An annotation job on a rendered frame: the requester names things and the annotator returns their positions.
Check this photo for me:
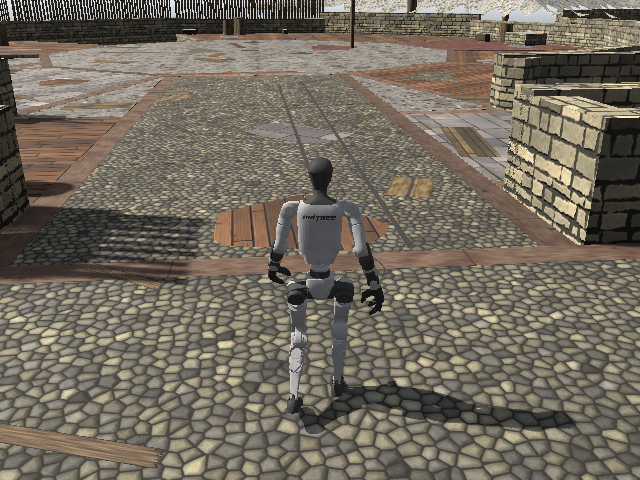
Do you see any robot right thigh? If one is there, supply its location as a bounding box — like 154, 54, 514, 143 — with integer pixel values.
331, 278, 354, 340

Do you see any robot right upper arm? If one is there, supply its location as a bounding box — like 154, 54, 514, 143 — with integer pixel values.
341, 201, 369, 258

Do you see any robot left upper arm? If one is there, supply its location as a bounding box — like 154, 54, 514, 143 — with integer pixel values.
273, 201, 299, 254

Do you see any left robot forearm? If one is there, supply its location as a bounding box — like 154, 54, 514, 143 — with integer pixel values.
268, 239, 284, 271

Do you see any robot right hand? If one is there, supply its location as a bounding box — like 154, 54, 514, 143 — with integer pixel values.
361, 286, 384, 315

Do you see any right robot forearm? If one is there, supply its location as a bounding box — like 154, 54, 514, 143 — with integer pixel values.
359, 242, 381, 290

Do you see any robot right shin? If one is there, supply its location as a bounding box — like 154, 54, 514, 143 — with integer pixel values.
332, 323, 348, 384

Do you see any robot left hand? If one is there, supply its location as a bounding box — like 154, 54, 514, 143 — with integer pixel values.
268, 266, 291, 284

